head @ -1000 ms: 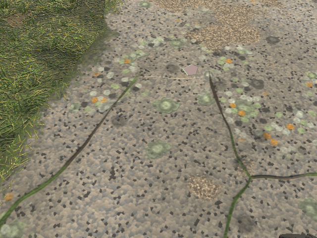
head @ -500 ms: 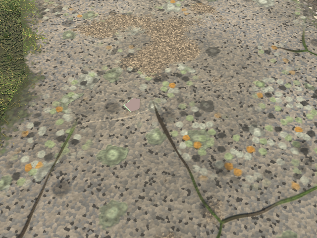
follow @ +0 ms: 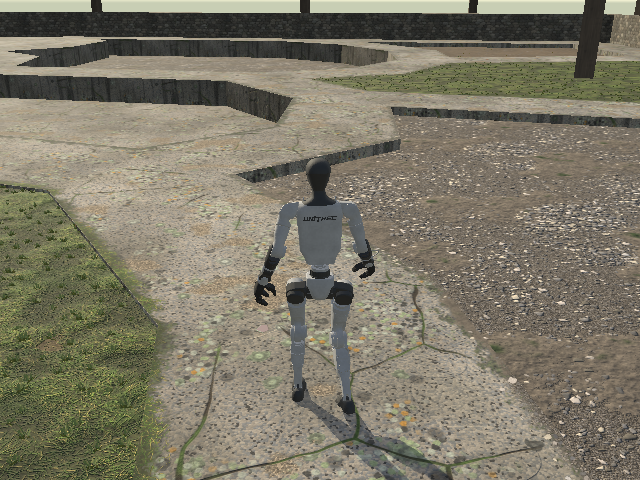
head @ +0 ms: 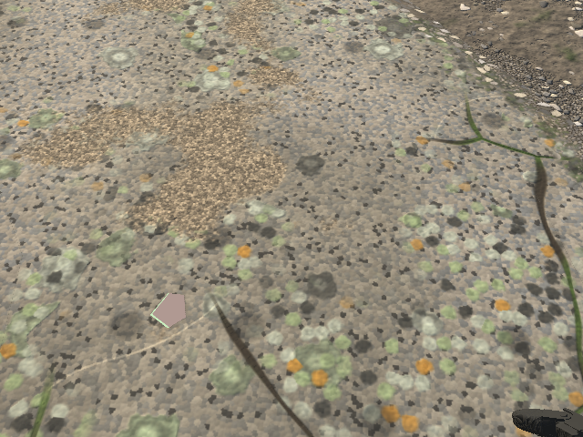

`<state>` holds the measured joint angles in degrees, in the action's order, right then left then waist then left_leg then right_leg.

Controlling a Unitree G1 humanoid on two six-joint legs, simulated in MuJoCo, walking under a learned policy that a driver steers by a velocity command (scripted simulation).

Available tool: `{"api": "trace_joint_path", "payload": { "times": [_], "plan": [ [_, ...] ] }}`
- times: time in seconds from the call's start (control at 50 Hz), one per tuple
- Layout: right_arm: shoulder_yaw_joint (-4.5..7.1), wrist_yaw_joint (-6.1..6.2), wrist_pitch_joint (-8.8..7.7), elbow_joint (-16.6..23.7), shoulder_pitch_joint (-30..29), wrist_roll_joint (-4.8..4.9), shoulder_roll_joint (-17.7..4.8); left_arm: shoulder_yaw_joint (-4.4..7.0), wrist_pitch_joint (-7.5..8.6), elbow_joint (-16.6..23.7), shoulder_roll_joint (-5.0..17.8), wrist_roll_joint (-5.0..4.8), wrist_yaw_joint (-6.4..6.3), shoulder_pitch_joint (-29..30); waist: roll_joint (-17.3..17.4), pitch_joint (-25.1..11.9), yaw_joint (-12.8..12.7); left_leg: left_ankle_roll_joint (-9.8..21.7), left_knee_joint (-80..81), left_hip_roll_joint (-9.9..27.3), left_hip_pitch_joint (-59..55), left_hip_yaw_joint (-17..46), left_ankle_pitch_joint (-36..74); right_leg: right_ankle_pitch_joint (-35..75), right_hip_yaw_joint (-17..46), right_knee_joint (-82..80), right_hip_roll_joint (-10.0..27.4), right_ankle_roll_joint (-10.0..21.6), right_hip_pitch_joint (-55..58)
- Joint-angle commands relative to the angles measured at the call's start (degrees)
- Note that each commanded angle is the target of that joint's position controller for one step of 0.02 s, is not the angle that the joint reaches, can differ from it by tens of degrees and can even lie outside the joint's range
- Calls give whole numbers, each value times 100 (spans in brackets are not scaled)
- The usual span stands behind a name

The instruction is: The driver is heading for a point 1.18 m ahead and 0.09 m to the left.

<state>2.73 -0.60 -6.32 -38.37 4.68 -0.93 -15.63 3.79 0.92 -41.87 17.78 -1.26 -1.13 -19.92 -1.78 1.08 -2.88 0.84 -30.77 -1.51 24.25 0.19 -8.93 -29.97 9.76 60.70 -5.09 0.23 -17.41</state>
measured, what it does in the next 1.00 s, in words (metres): walks ahead: right foot, then left foot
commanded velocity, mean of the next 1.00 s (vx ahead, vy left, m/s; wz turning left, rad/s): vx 0.08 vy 0.00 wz -0.23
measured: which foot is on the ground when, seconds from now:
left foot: down 0.00-0.38, up 0.40-0.64, down 0.66-1.00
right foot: up 0.00-0.34, down 0.36-1.00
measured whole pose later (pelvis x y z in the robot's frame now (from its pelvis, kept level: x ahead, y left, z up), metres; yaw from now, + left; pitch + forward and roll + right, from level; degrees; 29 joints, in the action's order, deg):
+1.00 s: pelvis +0.16 +0.00 +0.01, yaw -12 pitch -2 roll +0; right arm 0.5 0.8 -0.8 -55.1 10.0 -0.6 -13.5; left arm 3.2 -1.1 -50.7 14.2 0.5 -1.6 -10.5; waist -0.2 1.9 0.0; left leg -0.2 -28.6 0.8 9.7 -0.7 -17.4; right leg -12.6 1.6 27.7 0.4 -1.3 -13.6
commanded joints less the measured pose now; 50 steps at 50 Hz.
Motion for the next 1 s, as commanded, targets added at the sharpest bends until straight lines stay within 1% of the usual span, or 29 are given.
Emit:
{"api": "trace_joint_path", "payload": {
  "times": [0.02, 0.04, 0.06, 0.1, 0.14, 0.2, 0.28, 0.32, 0.34, 0.36, 0.38, 0.4, 0.42, 0.44, 0.46, 0.48, 0.5, 0.54, 0.58, 0.62, 0.64, 0.66, 0.68, 0.7, 0.72, 0.74, 0.78, 0.82, 1.0],
  "plan": [
    [197, 49, 117, 173, 659, 4, -611, 241, -24, 647, 883, 58, -41, 236, 579, -598, 463, 1080, 843, 2013, -2463, 1825, 2743, 132, -200, 1308, 615, -311, -2288],
    [168, 54, 136, 133, 514, -1, -543, 267, -98, 676, 798, 49, -37, 226, 706, -458, 308, 989, 938, 1812, -2030, 1370, 2950, 261, -271, 1043, 792, -325, -2064],
    [181, 49, 147, 78, 433, -11, -587, 232, -172, 673, 610, 9, -24, 136, 873, -356, 230, 973, 1125, 1648, -1654, 1024, 2932, 380, -436, 818, 822, -352, -1800],
    [247, 76, 163, -24, 324, -20, -762, 167, -260, 785, 354, -10, -20, 244, 1024, -300, 198, 1139, 1402, 1653, -1458, 652, 3109, 646, -628, 341, 840, -432, -1735],
    [310, 128, 212, -103, 281, 13, -919, 140, -291, 890, 298, 27, 4, 427, 890, -466, 222, 1233, 1486, 1788, -1620, 419, 3210, 1117, -662, -194, 917, -444, -1700],
    [315, 172, 312, -205, 185, 85, -976, 106, -261, 968, 239, 66, 96, 702, 776, -614, 294, 1169, 1515, 1696, -1598, -60, 3005, 1909, -784, -1117, 892, -347, -1167],
    [338, 101, 388, -425, 339, 201, -1128, 119, -245, 1138, 293, 94, 197, 1161, 760, -522, 427, 1071, 1249, 1727, -1822, -173, 2694, 1927, -941, -2110, 707, -151, -766],
    [344, 81, 421, -505, 310, 288, -1196, 149, -241, 1167, 339, 99, 226, 1154, 777, -483, 336, 945, 871, 1751, -1932, -116, 2517, 1937, -1011, -2785, 606, 14, -488],
    [323, 83, 430, -548, 280, 333, -1155, 171, -220, 1115, 364, 108, 225, 1011, 741, -513, 219, 787, 550, 1640, -1824, -181, 2319, 2395, -1107, -3386, 494, 142, -28],
    [261, 68, 410, -675, 563, 295, -975, 241, -202, 1068, 578, 136, 178, 848, 474, -643, 188, 496, 52, 1361, -1568, -360, 2028, 3306, -929, -3863, 535, 321, 688],
    [131, 49, 364, -596, 683, 48, -672, 332, -203, 1115, 1053, 215, 80, 539, -402, -1199, 180, 77, -1018, 973, -799, -717, 561, 5750, 212, -3634, 1596, 674, 1880],
    [-33, -3, 380, -521, 976, -64, -368, 227, -204, 1216, 1028, 321, 46, 746, -1317, -1617, 338, -344, -2179, 443, 285, -462, -2823, 6501, 1554, -3547, 2797, 1859, 2490],
    [81, -3, 464, -595, 645, 34, -755, 101, -157, 1119, 521, 280, 86, 683, -677, -1675, 56, -470, -2674, 545, 338, 115, -3103, 5929, 1408, -3692, 2652, 1999, 2086],
    [120, 4, 526, -553, 482, 145, -857, 52, -98, 1021, 464, 258, 123, 851, -605, -1276, 138, -482, -2793, 600, 464, 189, -2941, 5579, 962, -3748, 2321, 1756, 1812],
    [127, 60, 580, -638, 503, 156, -809, 85, -72, 966, 550, 233, 135, 1071, -469, -1085, 227, -487, -2643, 636, 526, 200, -2733, 5107, 721, -3812, 2087, 1511, 1596],
    [151, 115, 640, -680, 512, 104, -869, 91, -70, 953, 578, 190, 129, 1285, -479, -889, 283, -549, -2456, 666, 410, 233, -2462, 4825, 588, -3904, 2001, 1392, 1271],
    [155, 137, 691, -744, 617, 98, -848, 99, -82, 918, 618, 200, 114, 1444, -548, -806, 404, -606, -2342, 615, 54, 171, -2196, 4755, 387, -3972, 1865, 1346, 838],
    [105, 164, 732, -858, 792, 111, -661, 83, -98, 851, 508, 234, 98, 1619, -581, -826, 480, -640, -1812, 528, -431, 59, -1823, 4450, 121, -4016, 1680, 1297, 516],
    [68, 173, 743, -883, 703, 115, -562, 64, -107, 737, 426, 238, 88, 1615, -630, -847, 385, -602, -1233, 493, -714, 17, -1396, 4003, 116, -4043, 1659, 1286, 474],
    [50, 149, 742, -927, 710, 94, -513, 29, -125, 619, 353, 217, 79, 1676, -609, -818, 430, -508, -465, 448, -1115, -40, -814, 3239, 121, -3998, 1598, 1175, 356],
    [30, 123, 729, -981, 796, 55, -458, -4, -134, 562, 279, 185, 83, 1726, -563, -773, 525, -417, 162, 390, -1474, -110, -264, 2607, 68, -3963, 1486, 1014, 192],
    [20, 99, 718, -976, 764, -39, -511, -48, -119, 430, 150, 176, 99, 1522, -395, -683, 513, -295, 636, 472, -1751, 29, 297, 1863, 3, -3966, 1292, 699, 22],
    [48, 105, 706, -909, 700, -94, -780, -69, -106, 320, 88, 238, 109, 1324, 4, -508, 344, -99, 844, 908, -1800, 509, 612, 1164, -177, -3743, 1012, 386, -169],
    [110, 119, 708, -970, 410, -18, -1051, -63, -110, 312, 5, 275, 119, 1097, 838, -257, -37, 174, 840, 1017, -1041, 536, -496, 1053, -584, -3780, 633, 130, 104],
    [51, 99, 675, -922, 231, -21, -744, -55, -127, 268, 132, 302, 87, 1389, 859, -80, 158, 213, 1111, 886, -408, 567, -1542, 1363, -665, -3591, 584, -5, 607],
    [0, 98, 625, -955, 195, -66, -611, -7, -138, 254, 226, 259, 54, 1508, 815, 24, 184, 106, 1215, 816, -230, 530, -1758, 1592, -658, -3503, 606, 9, 767],
    [-21, 106, 515, -1051, 242, -37, -610, 18, -176, 129, 243, 247, -19, 1427, 748, 50, 216, -43, 1158, 710, -378, 420, -1272, 1909, -582, -3498, 672, 85, 772],
    [-40, 131, 454, -1190, 450, 10, -581, 27, -161, -20, 206, 236, -31, 1326, 563, -32, 273, -64, 1013, 659, -653, 344, -865, 2164, -564, -3537, 700, 93, 736],
    [-84, 164, 506, -1513, 557, 45, -518, 62, -128, -698, 205, 168, -76, 1113, 172, -164, 345, 21, 875, 521, -1115, 212, 20, 2896, -619, -3554, 726, -18, 873]
  ]
}}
